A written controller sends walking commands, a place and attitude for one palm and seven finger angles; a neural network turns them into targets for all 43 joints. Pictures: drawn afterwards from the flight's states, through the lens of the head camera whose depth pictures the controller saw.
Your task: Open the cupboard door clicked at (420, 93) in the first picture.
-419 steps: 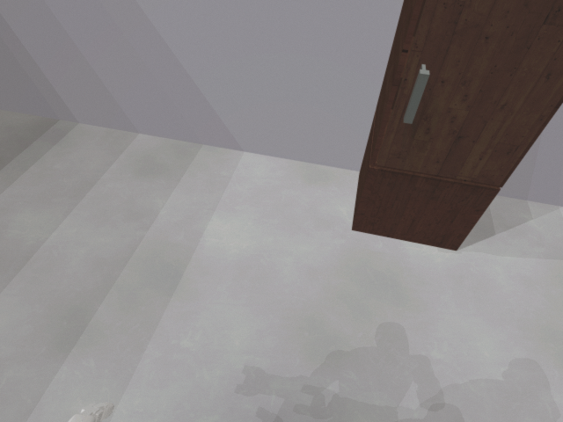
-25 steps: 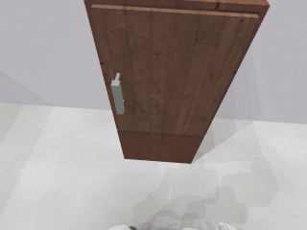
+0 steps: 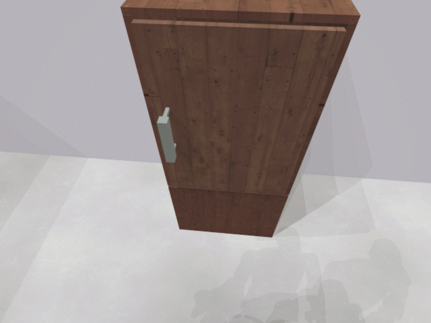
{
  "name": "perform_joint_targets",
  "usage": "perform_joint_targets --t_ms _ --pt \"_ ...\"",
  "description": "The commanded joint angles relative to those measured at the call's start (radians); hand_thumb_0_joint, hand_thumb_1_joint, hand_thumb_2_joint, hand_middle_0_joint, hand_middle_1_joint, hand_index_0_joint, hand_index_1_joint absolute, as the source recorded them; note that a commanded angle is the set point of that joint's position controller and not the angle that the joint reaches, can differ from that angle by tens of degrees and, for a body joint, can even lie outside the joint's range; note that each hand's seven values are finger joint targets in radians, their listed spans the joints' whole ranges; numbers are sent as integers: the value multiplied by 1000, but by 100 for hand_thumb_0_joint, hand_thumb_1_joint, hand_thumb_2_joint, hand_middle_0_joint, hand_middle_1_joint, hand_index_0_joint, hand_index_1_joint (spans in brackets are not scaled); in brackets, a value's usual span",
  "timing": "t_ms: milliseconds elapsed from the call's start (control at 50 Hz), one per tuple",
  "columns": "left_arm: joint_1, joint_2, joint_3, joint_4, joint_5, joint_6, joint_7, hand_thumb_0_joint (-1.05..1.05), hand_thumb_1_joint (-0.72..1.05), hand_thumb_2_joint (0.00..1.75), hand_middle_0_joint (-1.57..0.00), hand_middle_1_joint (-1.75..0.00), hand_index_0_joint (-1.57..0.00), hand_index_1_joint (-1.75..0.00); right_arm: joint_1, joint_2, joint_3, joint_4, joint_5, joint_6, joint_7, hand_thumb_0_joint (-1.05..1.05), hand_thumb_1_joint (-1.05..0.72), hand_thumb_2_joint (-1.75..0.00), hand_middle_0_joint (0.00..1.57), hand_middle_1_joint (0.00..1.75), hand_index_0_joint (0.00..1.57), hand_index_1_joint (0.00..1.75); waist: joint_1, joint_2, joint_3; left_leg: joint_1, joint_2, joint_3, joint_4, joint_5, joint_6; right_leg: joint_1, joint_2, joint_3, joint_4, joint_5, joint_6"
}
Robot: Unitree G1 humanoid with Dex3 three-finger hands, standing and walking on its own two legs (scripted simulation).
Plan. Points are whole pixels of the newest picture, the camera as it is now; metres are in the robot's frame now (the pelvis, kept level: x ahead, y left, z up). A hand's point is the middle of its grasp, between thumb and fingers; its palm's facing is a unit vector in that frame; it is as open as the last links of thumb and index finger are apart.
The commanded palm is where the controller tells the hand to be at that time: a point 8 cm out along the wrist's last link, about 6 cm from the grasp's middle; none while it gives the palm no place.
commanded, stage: come to a stop and stand still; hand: left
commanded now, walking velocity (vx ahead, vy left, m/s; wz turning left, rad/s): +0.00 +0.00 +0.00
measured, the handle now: (169, 135) +0.58 +0.18 -0.04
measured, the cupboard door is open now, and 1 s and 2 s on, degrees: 0 0 0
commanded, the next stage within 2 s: look again from close up in 1.58 s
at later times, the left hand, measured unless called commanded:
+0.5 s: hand out of the picture +0.04 +0.23 -0.18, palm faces -0.02 -0.97 -0.22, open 7.4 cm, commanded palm none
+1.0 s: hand out of the picture +0.03 +0.19 -0.17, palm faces -0.01 -0.98 -0.21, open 7.3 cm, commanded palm none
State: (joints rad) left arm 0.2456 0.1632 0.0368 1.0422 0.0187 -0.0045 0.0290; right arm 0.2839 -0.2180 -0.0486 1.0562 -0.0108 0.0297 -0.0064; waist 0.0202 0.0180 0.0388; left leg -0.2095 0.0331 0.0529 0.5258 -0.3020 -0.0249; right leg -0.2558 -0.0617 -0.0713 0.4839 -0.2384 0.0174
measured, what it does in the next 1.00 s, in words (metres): steps on the spot: left foot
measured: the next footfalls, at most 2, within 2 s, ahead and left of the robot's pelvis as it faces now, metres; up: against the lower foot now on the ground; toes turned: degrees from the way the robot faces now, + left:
left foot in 0.02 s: +0.00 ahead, +0.13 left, +0.00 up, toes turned +3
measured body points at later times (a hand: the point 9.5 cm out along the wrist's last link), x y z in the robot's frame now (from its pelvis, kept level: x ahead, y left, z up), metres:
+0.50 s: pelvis +0.01 +0.05 -0.01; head +0.03 +0.04 +0.44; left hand +0.04 +0.28 -0.16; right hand +0.02 -0.18 -0.16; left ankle -0.04 +0.12 -0.74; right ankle +0.01 -0.13 -0.74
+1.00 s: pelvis +0.01 +0.01 +0.00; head +0.03 +0.00 +0.45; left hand +0.04 +0.24 -0.16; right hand +0.01 -0.21 -0.17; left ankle -0.04 +0.12 -0.74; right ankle +0.01 -0.13 -0.74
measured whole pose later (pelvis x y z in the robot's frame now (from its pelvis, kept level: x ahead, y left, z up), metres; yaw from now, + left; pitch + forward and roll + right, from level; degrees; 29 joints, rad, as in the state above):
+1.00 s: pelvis +0.01 +0.01 +0.00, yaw -2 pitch -1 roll +1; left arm 0.24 0.16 0.01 1.09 0.01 0.00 0.03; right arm 0.26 -0.16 -0.01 1.10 -0.01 -0.02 -0.03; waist 0.00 0.01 0.06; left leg -0.13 0.02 0.09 0.47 -0.33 0.00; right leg -0.23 -0.07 -0.04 0.52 -0.27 0.04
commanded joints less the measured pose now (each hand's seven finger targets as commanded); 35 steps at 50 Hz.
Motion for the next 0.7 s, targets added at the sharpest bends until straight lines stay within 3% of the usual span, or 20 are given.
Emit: perform_joint_targets --t_ms 0,20,40,60,100,140,180,220,260,320,400,680 --pt "41 170 18 -61 7 -32 34 0 90 90 -20 -30 -20 -30 87 -46 20 -109 -19 -44 4 0 -90 -90 20 30 20 30 -35 53 -81 -55 61 -26 -56 6 29 55 -108 110 34 78 -88" --pt "28 137 8 -60 1 -29 26 0 90 90 -20 -30 -20 -30 83 -61 21 -108 -21 -50 0 0 -90 -90 20 30 20 30 -33 100 -49 -86 79 -78 -62 143 42 38 -62 56 87 74 -65" --pt "17 123 1 -60 2 -15 20 0 90 90 -20 -30 -20 -30 65 -72 25 -121 -18 -58 -2 0 -90 -90 20 30 20 30 -26 212 -35 -87 105 -125 -114 335 49 33 -23 4 136 22 -48" --pt "27 111 -5 -57 0 -8 17 0 90 90 -20 -30 -20 -30 44 -85 27 -128 -16 -59 -11 0 -90 -90 20 30 20 30 -12 231 -17 -69 125 -139 -127 439 65 18 3 -8 131 -54 -38" --pt "30 110 -11 -44 1 -6 9 0 90 90 -20 -30 -20 -30 46 -86 32 -136 -11 -60 -19 0 -90 -90 20 30 20 30 -8 110 -8 -62 119 -126 -113 437 82 36 4 -3 97 -42 -40" --pt "39 109 -13 -37 -5 -6 5 0 90 90 -20 -30 -20 -30 42 -88 33 -135 -8 -62 -21 0 -90 -90 20 30 20 30 -9 14 -13 -58 96 -104 -122 303 77 51 -16 24 66 21 -37" --pt "38 108 -18 -31 -4 0 3 0 90 90 -20 -30 -20 -30 38 -86 32 -120 -7 -61 -21 0 -90 -90 20 30 20 30 -12 -21 33 -80 85 -108 -162 178 73 39 -26 39 43 27 -32" --pt "34 111 -16 -33 -1 4 2 0 90 90 -20 -30 -20 -30 39 -87 32 -112 -8 -64 -21 0 -90 -90 20 30 20 30 -10 3 56 -90 82 -114 -189 178 73 34 -25 37 49 33 -29" --pt "45 110 -16 -30 -2 5 2 0 90 90 -20 -30 -20 -30 39 -89 32 -102 -9 -67 -23 0 -90 -90 20 30 20 30 -9 25 35 -57 84 -112 -195 198 74 32 -25 40 44 42 -27" --pt "49 114 -15 -24 -2 2 3 0 90 90 -20 -30 -20 -30 46 -87 33 -85 -8 -73 -27 0 -90 -90 20 30 20 30 -10 23 1 -3 81 -90 -176 321 71 44 -32 45 47 100 -28" --pt "42 114 -15 -17 -2 2 5 0 90 90 -20 -30 -20 -30 51 -83 31 -66 -7 -72 -31 0 -90 -90 20 30 20 30 -13 10 -6 34 82 -71 -158 395 68 48 -37 47 46 149 -26" --pt "34 109 -11 -2 -2 2 7 0 90 90 -20 -30 -20 -30 41 -54 29 -16 -5 -69 -33 0 -90 -90 20 30 20 30 -13 2 0 31 74 -47 -147 325 66 68 -47 61 25 213 -27"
